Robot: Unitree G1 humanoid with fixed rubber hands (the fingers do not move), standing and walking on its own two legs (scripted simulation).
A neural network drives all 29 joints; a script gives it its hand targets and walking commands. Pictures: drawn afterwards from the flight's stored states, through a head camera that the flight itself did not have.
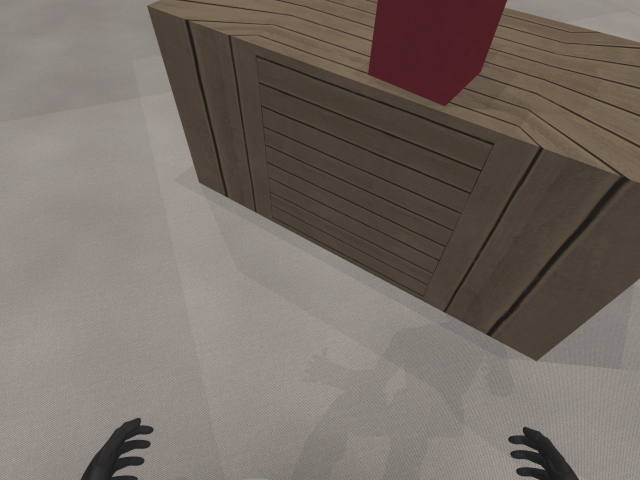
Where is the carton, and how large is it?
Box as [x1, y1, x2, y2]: [368, 0, 506, 105]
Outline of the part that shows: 368,74 445,105 480,71 506,0 378,0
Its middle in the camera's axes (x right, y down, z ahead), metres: +0.26 -0.50 +0.87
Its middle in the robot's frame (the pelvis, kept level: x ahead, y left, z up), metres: +1.01 -0.24 +0.09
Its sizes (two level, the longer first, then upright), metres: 0.210 0.200 0.250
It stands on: a pedestal, 0.72 m high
